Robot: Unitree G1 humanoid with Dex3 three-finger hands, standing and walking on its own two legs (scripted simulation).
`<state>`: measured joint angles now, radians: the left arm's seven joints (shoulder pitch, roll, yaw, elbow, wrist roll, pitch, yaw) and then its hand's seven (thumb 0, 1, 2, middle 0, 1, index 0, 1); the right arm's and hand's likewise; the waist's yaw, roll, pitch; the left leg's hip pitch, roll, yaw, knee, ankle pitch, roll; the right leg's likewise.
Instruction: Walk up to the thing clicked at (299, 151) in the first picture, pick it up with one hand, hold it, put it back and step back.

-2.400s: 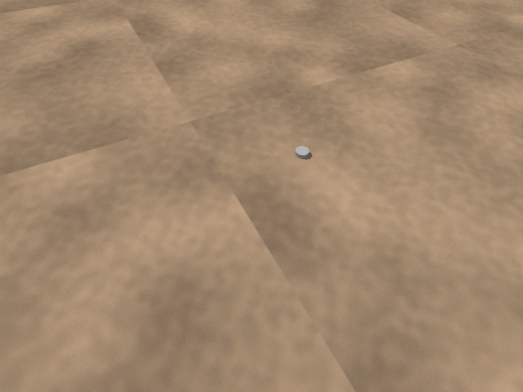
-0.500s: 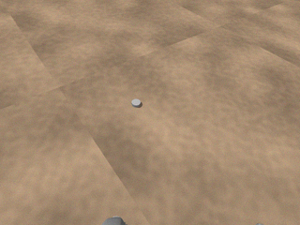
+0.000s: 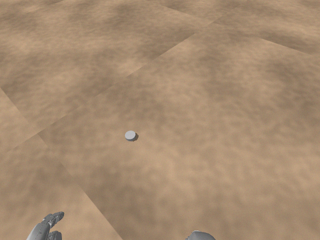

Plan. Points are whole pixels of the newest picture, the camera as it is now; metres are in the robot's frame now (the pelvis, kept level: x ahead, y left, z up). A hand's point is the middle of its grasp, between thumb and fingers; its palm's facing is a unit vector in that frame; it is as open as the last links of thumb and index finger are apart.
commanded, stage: walk up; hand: left
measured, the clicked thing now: (130, 135) +0.91 +0.28 -0.74
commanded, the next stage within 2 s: none
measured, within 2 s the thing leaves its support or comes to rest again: neither
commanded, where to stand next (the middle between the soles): +0.60 +0.06 m, yaw +1 degrees
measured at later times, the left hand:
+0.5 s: hand (51, 208) +0.23 +0.35 -0.15, palm faces -0.03 -0.94 -0.34, open 7.4 cm
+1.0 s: hand (81, 136) +0.47 +0.30 -0.10, palm faces +0.00 -0.92 -0.40, open 7.4 cm
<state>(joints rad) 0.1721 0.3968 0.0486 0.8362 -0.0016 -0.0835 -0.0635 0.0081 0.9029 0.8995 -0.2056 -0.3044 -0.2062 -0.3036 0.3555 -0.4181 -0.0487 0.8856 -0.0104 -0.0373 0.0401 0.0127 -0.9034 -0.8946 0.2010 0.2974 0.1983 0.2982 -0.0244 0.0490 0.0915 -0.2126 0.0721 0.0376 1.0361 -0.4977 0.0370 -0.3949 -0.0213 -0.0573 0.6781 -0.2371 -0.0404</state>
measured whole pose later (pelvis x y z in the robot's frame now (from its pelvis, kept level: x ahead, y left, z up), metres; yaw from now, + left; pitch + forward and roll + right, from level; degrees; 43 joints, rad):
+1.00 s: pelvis +0.38 +0.04 +0.01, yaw +0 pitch -3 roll +1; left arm 0.23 0.36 0.04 0.85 0.00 -0.08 -0.05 0.01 0.90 0.90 -0.21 -0.30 -0.21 -0.30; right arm 0.34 -0.42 -0.04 0.86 -0.01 -0.04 0.04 0.01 -0.90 -0.89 0.20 0.30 0.20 0.30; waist 0.01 0.06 0.09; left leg -0.33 0.02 0.00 1.05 -0.45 0.04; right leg -0.32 -0.03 -0.06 0.58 -0.21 -0.04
